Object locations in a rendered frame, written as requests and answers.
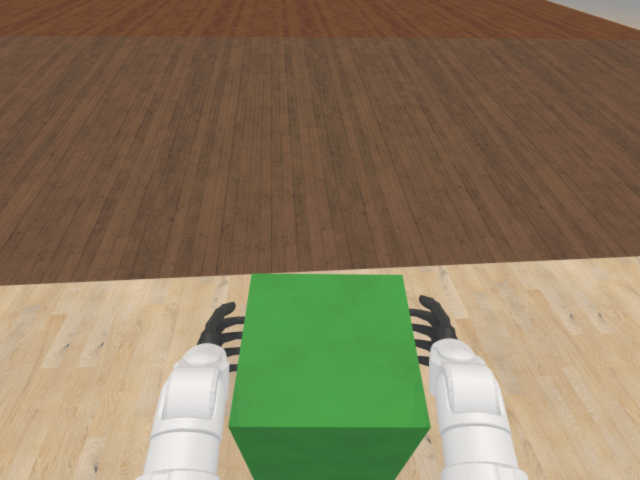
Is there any left robot forearm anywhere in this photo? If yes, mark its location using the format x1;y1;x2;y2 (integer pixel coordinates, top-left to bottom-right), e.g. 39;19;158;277
135;343;230;480

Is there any right robot hand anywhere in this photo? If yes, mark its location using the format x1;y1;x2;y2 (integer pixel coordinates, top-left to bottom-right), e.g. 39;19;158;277
409;295;458;367

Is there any right robot forearm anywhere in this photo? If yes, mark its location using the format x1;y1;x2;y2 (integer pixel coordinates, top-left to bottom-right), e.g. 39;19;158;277
429;338;529;480

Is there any left robot hand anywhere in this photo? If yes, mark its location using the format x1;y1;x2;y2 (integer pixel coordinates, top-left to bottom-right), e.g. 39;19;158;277
197;302;245;372

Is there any carton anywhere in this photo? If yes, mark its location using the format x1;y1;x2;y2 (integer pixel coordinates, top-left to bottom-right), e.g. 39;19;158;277
228;274;431;480

